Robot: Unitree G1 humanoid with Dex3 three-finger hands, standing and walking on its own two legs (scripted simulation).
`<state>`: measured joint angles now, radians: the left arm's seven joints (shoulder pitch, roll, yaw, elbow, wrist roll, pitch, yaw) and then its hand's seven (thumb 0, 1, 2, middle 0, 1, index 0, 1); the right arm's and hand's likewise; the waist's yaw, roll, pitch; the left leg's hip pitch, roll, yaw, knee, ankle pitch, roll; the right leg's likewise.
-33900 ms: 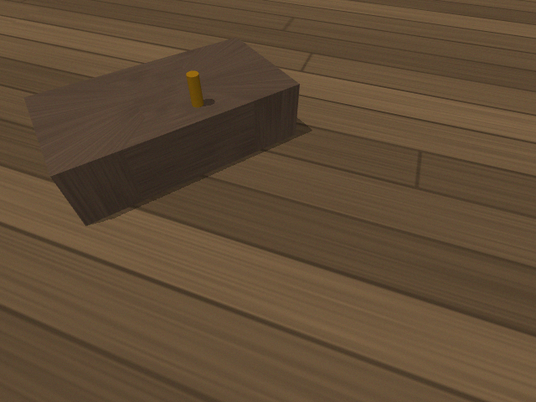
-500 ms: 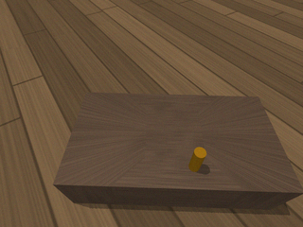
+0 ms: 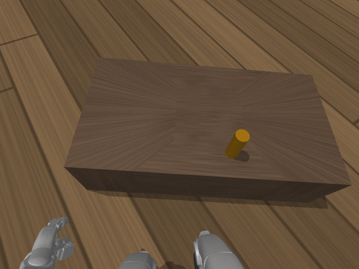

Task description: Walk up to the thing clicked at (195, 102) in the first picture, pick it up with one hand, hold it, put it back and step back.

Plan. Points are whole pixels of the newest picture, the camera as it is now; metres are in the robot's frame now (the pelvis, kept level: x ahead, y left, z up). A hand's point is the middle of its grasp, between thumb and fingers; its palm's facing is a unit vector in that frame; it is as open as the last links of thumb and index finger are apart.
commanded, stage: step back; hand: right
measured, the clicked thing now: (236, 144) +0.56 -0.26 -0.34
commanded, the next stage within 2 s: none
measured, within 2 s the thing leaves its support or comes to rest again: neither
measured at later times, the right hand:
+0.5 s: hand out of the picture +0.00 -0.26 -0.14, palm faces +0.02 +0.93 -0.38, open 7.4 cm
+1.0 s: hand out of the picture -0.13 -0.27 -0.12, palm faces +0.04 +0.90 -0.44, open 7.4 cm
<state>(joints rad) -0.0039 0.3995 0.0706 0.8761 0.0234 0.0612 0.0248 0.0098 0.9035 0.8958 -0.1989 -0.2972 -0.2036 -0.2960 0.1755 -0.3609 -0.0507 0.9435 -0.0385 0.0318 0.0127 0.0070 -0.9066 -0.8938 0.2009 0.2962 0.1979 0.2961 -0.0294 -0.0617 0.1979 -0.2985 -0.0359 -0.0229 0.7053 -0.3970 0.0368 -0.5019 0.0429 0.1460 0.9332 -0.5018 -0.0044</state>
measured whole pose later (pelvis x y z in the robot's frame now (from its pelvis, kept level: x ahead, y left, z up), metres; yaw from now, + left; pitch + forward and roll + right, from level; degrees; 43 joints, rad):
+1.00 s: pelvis -0.23 +0.01 +0.00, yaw -6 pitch -2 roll -1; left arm 0.19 0.41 0.09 0.84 0.02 0.06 0.00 0.01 0.90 0.90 -0.20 -0.30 -0.20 -0.30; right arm 0.12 -0.38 -0.04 0.79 -0.04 0.02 -0.02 0.01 -0.90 -0.89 0.21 0.30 0.20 0.30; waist 0.01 -0.03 0.18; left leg -0.40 0.05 0.02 0.64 -0.21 0.00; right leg -0.27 0.02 0.07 0.78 -0.45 0.02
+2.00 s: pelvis -0.55 -0.04 +0.00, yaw +1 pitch -2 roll +1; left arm 0.20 0.39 0.07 0.86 0.05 0.01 0.00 0.01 0.90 0.90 -0.20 -0.30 -0.21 -0.30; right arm 0.23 -0.40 -0.05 0.93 -0.04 0.04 0.00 0.01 -0.91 -0.89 0.20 0.30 0.20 0.30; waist 0.03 0.02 0.10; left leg -0.31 -0.03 -0.05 0.78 -0.51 -0.01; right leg -0.35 -0.05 -0.06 0.70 -0.31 -0.03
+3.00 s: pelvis -0.52 -0.01 +0.02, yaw +0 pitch -2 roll +0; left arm 0.06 0.37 0.01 1.07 0.01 -0.03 0.01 0.01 0.90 0.90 -0.20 -0.30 -0.20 -0.30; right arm 0.04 -0.32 -0.02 1.07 -0.01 -0.02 0.01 0.01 -0.90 -0.89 0.20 0.30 0.20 0.30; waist 0.00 0.00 0.07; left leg -0.19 0.02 0.03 0.48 -0.26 0.00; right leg -0.14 -0.03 0.02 0.47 -0.29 0.03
